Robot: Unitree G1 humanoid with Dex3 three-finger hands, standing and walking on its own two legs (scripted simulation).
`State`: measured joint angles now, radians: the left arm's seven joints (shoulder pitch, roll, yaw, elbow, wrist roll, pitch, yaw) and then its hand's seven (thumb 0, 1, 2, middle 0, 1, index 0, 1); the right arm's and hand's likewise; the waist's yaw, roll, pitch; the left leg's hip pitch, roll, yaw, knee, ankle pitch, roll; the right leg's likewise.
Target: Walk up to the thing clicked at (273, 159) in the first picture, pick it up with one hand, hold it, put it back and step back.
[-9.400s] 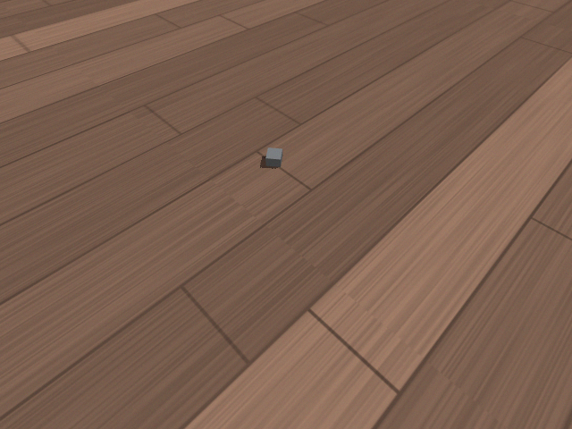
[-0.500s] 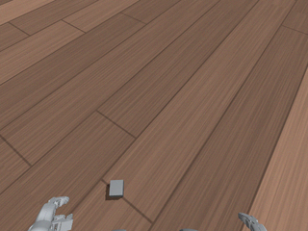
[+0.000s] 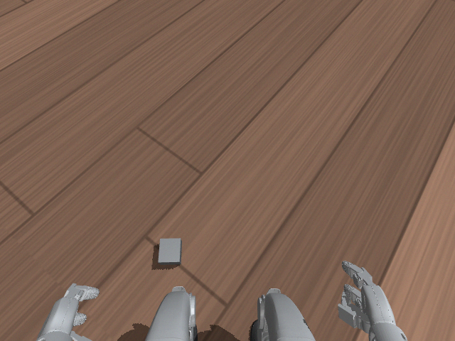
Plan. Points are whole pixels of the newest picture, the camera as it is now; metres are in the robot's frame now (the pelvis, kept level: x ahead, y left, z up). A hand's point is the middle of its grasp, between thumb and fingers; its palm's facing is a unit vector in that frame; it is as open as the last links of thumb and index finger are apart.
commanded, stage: rise first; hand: left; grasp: from above
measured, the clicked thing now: (170, 251) +0.39 +0.20 -0.65
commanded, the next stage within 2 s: none
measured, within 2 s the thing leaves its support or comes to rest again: neither
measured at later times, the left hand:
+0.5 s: hand (124, 283) +0.24 +0.27 -0.35, palm faces -0.44 -0.38 -0.82, open 13.5 cm
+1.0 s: hand (136, 266) +0.30 +0.27 -0.45, palm faces -0.47 -0.11 -0.88, open 13.5 cm
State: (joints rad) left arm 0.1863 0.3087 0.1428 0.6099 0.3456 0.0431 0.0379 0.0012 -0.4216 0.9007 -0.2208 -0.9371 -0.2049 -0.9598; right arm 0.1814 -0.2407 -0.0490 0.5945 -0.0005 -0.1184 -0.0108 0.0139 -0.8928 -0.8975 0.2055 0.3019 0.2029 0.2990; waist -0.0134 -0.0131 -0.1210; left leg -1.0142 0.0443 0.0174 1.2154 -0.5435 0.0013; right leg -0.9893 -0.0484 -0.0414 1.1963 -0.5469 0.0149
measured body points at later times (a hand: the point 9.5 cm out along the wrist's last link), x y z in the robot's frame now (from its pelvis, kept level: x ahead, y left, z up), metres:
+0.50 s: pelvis -0.06 -0.01 -0.20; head +0.14 +0.01 +0.20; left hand +0.26 +0.29 -0.31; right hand +0.12 -0.27 -0.34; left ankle +0.02 +0.12 -0.64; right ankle +0.01 -0.13 -0.64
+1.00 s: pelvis -0.08 +0.00 -0.29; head +0.12 +0.04 +0.11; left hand +0.32 +0.27 -0.40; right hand +0.00 -0.29 -0.41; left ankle +0.02 +0.12 -0.64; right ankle +0.01 -0.13 -0.64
